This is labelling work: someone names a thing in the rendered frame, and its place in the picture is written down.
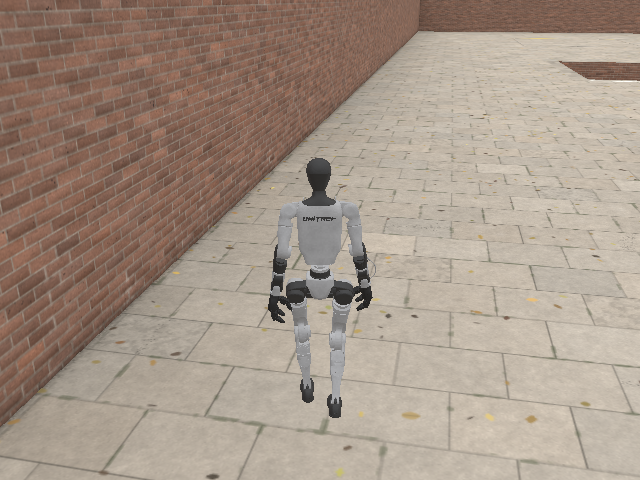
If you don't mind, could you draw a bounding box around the left robot hand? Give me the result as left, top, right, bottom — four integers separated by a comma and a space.
268, 294, 292, 323

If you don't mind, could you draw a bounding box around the right robot hand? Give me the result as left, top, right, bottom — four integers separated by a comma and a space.
353, 284, 373, 311

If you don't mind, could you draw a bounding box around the right robot upper arm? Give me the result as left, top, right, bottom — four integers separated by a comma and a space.
340, 201, 364, 257

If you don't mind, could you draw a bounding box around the robot thigh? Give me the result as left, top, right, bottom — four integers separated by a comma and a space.
286, 278, 311, 343
329, 279, 354, 350

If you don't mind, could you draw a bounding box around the robot left thigh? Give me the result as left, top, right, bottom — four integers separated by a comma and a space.
286, 278, 311, 343

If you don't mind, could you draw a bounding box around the left robot upper arm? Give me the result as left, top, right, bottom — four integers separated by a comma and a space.
276, 202, 299, 259

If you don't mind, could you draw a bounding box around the right robot forearm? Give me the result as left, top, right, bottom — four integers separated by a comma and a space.
353, 242, 371, 288

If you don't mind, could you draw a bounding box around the left robot forearm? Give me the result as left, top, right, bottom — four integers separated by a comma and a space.
270, 244, 287, 296

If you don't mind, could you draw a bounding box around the robot right thigh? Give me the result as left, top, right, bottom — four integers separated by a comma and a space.
329, 279, 354, 350

